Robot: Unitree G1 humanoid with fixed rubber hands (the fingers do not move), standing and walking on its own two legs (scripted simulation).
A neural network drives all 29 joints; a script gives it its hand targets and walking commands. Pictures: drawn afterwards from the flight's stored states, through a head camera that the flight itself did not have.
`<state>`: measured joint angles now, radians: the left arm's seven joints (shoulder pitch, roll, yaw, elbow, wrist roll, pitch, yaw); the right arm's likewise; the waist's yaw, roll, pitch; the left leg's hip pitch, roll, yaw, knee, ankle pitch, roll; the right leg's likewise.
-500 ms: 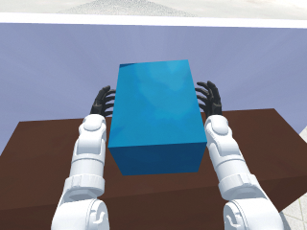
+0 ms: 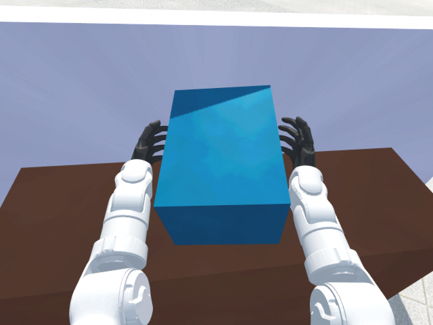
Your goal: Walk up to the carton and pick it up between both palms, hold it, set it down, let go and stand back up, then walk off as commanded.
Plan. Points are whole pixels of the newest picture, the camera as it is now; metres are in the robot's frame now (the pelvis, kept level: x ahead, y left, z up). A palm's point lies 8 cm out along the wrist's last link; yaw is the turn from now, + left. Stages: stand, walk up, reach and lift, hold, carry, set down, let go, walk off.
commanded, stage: set down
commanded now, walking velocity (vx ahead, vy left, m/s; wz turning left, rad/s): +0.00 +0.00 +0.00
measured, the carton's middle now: (223, 162) +0.42 -0.03 +0.09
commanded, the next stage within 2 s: none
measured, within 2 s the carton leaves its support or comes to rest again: neither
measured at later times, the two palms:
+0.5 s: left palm (145, 165) +0.42 +0.13 +0.09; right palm (297, 170) +0.37 -0.16 +0.12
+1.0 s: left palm (150, 171) +0.44 +0.13 +0.06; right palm (290, 178) +0.39 -0.17 +0.08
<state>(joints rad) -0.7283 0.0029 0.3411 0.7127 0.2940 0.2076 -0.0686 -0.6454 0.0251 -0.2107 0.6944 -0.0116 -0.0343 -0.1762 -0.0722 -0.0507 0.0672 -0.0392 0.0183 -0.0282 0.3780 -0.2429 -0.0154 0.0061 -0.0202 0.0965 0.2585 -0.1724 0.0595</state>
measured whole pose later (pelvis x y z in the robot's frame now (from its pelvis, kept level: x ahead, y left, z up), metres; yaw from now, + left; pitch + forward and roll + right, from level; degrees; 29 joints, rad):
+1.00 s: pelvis +0.02 +0.00 +0.00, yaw +0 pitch +2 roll -1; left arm -0.81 0.06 0.38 0.99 0.30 0.01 -0.10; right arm -0.62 0.12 -0.38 0.77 -0.20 -0.19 -0.18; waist -0.07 -0.05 0.06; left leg -0.17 0.02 -0.03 0.38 -0.24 -0.01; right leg -0.12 -0.02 0.10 0.26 -0.17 0.06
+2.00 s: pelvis +0.01 +0.00 +0.00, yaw +0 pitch +6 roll -1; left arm -0.84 0.07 0.43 1.17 0.35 -0.16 -0.09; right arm -0.61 0.16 -0.52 0.89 -0.31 -0.35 -0.17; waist -0.07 -0.05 0.02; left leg -0.26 0.02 -0.02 0.38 -0.22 -0.01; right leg -0.21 -0.02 0.10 0.26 -0.15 0.06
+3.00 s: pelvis +0.01 +0.00 +0.00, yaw +0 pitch +10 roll -1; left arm -0.87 0.08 0.42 1.22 0.34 -0.25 -0.06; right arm -0.62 0.14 -0.55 1.00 -0.34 -0.44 -0.19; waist -0.07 -0.05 0.00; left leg -0.34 0.02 -0.02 0.38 -0.21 -0.01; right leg -0.30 -0.02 0.10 0.26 -0.14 0.06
